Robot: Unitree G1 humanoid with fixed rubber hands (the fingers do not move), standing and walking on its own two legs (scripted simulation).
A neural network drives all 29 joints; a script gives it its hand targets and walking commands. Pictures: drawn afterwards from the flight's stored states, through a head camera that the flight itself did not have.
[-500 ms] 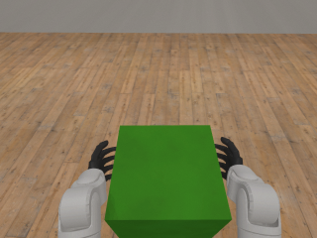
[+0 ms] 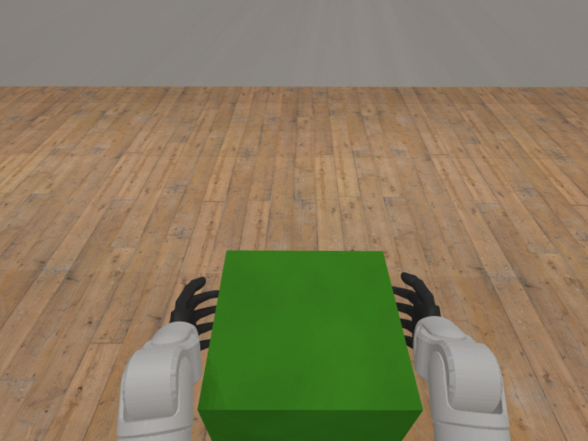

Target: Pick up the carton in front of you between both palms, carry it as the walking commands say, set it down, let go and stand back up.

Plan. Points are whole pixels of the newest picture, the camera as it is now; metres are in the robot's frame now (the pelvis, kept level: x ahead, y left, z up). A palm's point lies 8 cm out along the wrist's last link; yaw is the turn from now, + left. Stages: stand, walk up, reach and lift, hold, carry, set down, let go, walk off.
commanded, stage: carry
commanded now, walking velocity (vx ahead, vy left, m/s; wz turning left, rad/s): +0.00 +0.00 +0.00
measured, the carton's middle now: (303, 366) +0.26 +0.00 +0.00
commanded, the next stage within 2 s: hold in 1.50 s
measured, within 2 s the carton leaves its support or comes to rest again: neither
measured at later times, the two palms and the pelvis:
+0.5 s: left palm (194, 368) +0.24 +0.14 +0.04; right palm (431, 363) +0.24 -0.16 +0.04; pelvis -0.05 -0.01 +0.00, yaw +0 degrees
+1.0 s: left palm (196, 381) +0.22 +0.13 +0.04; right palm (441, 375) +0.22 -0.17 +0.04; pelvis -0.07 -0.01 +0.00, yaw +0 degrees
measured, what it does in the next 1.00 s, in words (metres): shifts its weight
